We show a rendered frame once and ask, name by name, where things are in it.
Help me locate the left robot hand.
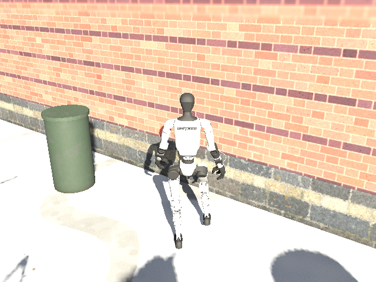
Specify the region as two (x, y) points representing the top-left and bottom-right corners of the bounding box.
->
(155, 158), (169, 169)

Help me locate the right robot shin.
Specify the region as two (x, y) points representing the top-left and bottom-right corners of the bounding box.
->
(201, 183), (209, 218)

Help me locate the right robot hand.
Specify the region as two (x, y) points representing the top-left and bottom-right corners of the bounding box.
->
(212, 165), (226, 180)

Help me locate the left robot forearm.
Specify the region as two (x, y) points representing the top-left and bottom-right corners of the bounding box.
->
(156, 141), (165, 160)

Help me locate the robot left upper arm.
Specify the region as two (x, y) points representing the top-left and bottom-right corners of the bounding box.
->
(159, 118), (175, 150)

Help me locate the right robot foot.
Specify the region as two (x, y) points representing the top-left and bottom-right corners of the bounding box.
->
(203, 213), (211, 226)

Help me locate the right robot forearm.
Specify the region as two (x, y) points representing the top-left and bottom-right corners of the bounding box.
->
(210, 143), (224, 168)

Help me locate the robot right upper arm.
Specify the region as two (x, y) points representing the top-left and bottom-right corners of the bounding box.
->
(200, 118), (216, 152)

